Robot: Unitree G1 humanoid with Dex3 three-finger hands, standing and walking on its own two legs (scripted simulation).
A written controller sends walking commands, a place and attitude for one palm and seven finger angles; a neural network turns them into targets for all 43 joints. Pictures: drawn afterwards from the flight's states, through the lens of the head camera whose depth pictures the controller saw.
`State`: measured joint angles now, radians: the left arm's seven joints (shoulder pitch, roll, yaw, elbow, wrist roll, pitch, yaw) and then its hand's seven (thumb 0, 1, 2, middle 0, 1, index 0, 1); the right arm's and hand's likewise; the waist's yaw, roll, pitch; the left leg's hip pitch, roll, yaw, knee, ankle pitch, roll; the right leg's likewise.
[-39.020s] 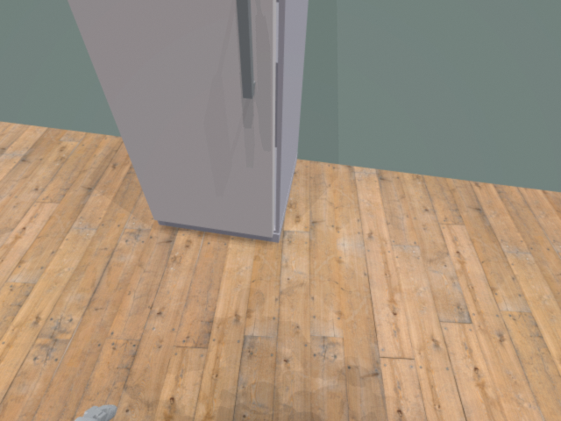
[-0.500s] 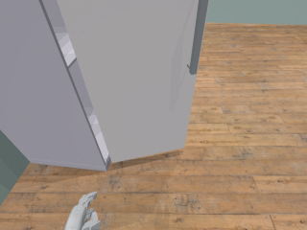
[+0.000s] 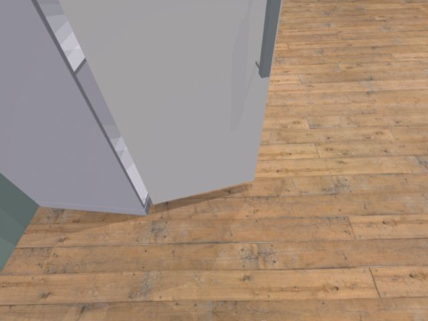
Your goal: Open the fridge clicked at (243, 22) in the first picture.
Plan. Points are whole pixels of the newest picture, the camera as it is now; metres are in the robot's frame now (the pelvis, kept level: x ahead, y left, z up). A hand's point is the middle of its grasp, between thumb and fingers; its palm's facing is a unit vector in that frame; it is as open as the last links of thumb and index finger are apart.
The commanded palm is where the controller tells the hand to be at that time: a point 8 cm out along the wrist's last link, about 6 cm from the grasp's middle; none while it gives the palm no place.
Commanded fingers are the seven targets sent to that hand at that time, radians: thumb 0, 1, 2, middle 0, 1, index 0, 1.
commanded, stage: let the arm hang, fingers relaxed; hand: right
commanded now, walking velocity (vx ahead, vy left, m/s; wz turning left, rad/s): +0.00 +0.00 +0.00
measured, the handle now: (267, 13) +0.79 -0.09 +0.18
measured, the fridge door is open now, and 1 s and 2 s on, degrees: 69 69 69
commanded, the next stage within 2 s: look to check the result in 0.68 s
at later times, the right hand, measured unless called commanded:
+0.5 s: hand out of the picture +0.06 -0.19 -0.17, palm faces -0.04 +0.98 -0.20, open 7.3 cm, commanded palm none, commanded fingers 0.00 -0.90 -0.90 0.20 0.30 0.20 0.30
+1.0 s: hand out of the picture +0.06 -0.19 -0.17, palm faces -0.07 +0.98 -0.20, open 7.4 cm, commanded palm none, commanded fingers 0.00 -0.90 -0.90 0.20 0.30 0.20 0.30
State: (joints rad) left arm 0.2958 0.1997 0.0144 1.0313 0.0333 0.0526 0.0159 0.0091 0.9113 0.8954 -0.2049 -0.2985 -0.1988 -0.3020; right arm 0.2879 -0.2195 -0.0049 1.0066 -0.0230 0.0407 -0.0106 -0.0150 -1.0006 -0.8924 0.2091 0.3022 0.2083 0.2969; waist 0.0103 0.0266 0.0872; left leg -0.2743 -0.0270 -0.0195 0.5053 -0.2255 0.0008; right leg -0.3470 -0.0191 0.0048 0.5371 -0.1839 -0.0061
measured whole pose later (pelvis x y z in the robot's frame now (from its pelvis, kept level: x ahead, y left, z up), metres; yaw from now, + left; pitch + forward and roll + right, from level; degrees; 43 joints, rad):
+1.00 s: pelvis +0.04 -0.01 +0.01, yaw +2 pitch +0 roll +0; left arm 0.19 0.17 0.02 1.15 0.02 0.02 0.03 0.01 0.91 0.90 -0.20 -0.30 -0.20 -0.30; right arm 0.21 -0.18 0.00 1.12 -0.02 0.01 -0.03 0.00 -0.91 -0.89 0.20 0.30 0.20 0.30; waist 0.01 0.01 0.08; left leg -0.18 -0.01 -0.07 0.42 -0.24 -0.02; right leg -0.23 0.00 -0.05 0.44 -0.21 -0.02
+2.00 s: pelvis +0.05 -0.01 +0.01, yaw +3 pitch -1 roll +0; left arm 0.20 0.16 0.02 1.16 0.02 0.01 0.03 0.01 0.91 0.90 -0.20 -0.30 -0.20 -0.30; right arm 0.23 -0.17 0.01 1.13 -0.02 0.00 -0.03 0.00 -0.91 -0.89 0.20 0.30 0.20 0.30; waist 0.01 0.02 0.07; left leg -0.16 0.00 -0.09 0.41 -0.24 -0.03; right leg -0.20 0.00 -0.07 0.42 -0.21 -0.02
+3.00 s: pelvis +0.05 -0.01 +0.01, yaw +4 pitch -1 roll +0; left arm 0.20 0.16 0.02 1.16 0.02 0.01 0.03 0.00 0.91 0.90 -0.20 -0.30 -0.20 -0.30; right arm 0.23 -0.17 0.00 1.13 -0.02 0.00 -0.03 0.00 -0.91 -0.89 0.20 0.30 0.20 0.30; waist 0.01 0.02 0.06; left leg -0.15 -0.01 -0.09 0.41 -0.24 -0.02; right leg -0.19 -0.01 -0.07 0.41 -0.21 -0.02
